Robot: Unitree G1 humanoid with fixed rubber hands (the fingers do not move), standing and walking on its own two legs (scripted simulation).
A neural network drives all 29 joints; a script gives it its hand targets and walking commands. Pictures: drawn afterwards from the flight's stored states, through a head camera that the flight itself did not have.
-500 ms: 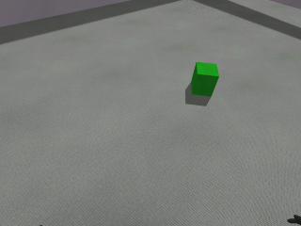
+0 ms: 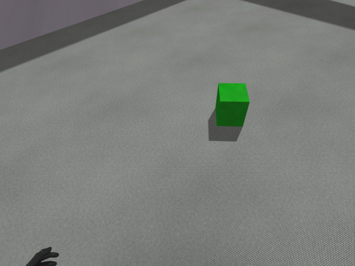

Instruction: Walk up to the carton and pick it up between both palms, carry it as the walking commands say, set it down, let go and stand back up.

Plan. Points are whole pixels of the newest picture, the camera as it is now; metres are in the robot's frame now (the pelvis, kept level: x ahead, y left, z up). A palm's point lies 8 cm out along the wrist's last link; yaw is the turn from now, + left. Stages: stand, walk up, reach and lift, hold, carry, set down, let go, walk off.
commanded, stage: walk up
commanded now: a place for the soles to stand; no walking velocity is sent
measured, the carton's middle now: (230, 105) +1.32 -0.33 -0.65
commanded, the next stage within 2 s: none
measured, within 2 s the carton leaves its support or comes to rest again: neither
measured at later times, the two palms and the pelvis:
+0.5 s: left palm (100, 172) +0.40 +0.26 -0.07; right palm out of the picture +0.26 -0.44 -0.01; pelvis +0.23 -0.06 +0.01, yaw -1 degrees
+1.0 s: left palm (135, 146) +0.52 +0.19 -0.11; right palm (350, 129) +0.54 -0.51 -0.06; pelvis +0.45 -0.16 -0.02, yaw +1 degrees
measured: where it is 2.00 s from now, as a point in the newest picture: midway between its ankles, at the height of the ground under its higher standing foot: (244, 175)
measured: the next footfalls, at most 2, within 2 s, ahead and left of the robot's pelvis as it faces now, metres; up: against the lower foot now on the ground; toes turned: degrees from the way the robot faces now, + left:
left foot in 0.18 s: +0.26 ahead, +0.08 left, +0.00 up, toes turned +10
right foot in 0.62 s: +0.43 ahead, -0.26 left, +0.00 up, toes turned -5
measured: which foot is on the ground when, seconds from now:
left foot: up 0.00-0.16, down 0.18-0.62, up 0.64-0.92, down 0.94-1.00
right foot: down 0.00-0.20, up 0.22-0.60, down 0.62-0.96, up 0.98-1.00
